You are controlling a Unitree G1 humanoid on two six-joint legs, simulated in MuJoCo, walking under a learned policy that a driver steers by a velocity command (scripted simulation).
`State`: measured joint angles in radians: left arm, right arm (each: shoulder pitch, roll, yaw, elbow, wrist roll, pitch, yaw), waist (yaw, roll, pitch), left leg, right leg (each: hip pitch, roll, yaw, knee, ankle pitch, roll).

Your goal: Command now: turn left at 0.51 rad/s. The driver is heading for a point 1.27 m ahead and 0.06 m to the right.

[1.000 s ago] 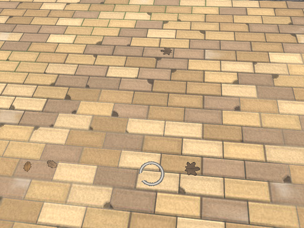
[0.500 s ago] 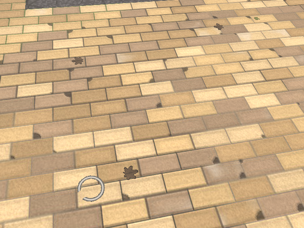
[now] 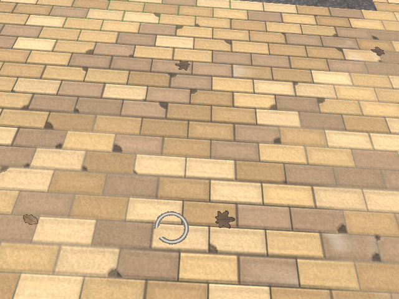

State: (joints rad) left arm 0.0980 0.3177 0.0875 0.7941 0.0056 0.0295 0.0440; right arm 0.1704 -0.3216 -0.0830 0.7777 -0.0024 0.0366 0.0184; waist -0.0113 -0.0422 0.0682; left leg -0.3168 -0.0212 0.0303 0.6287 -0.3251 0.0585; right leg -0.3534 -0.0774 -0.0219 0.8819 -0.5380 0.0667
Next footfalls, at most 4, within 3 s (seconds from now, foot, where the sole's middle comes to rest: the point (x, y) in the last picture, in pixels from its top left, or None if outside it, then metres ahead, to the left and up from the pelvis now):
0.44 right None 0.09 -0.14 -0.76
1.04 right None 0.12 -0.20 -0.76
1.54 left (214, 283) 0.50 -0.07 -0.76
1.98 right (270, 211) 0.76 -0.29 -0.76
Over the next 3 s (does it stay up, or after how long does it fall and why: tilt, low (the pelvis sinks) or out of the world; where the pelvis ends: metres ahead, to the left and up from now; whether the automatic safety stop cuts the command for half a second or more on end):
stays up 1.09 -0.06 -0.01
